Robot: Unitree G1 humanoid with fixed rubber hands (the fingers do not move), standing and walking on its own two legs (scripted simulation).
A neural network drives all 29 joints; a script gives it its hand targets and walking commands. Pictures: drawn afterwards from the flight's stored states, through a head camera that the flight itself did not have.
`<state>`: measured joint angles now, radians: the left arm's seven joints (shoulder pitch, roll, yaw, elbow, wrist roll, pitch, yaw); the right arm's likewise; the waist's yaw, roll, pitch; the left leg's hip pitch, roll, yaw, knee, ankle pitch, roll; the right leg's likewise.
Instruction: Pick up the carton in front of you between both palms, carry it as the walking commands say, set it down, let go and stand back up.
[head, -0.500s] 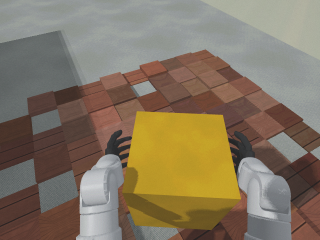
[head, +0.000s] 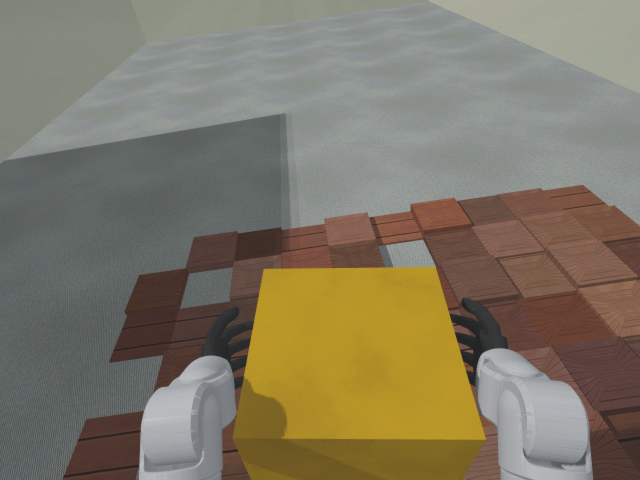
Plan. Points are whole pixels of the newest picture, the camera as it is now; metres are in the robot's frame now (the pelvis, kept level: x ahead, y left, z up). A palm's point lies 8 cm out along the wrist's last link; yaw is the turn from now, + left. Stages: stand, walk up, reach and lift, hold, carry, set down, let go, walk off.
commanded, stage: carry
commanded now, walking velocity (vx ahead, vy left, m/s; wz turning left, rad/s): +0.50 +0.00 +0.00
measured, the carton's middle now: (350, 396) +0.25 +0.00 +0.03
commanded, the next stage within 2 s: none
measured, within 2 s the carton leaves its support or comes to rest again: neither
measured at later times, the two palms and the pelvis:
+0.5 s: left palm (253, 168) +0.65 +0.17 +0.14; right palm (413, 153) +0.64 -0.13 +0.14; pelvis +0.27 +0.03 +0.02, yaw +3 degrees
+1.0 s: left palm (284, 115) +0.95 +0.15 +0.12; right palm (401, 101) +0.98 -0.15 +0.11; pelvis +0.62 -0.02 -0.02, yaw +3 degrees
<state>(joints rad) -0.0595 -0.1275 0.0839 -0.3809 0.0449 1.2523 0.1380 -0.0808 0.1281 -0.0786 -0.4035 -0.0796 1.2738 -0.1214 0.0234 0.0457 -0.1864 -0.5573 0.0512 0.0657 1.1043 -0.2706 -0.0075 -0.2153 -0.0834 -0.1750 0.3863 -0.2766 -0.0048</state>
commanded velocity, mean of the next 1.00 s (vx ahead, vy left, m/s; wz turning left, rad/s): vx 0.50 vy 0.00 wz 0.00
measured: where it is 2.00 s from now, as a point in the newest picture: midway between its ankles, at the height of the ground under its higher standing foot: (363, 271)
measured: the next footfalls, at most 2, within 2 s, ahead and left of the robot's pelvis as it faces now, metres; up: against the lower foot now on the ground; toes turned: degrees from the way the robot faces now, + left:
left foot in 0.24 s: +0.31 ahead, +0.13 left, +0.04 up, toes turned +11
right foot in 0.72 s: +0.59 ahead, -0.09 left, -0.01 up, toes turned -3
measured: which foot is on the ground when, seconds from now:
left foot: up 0.00-0.22, down 0.24-0.70, up 0.72-1.00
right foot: down 0.00-0.30, up 0.32-0.70, down 0.72-1.00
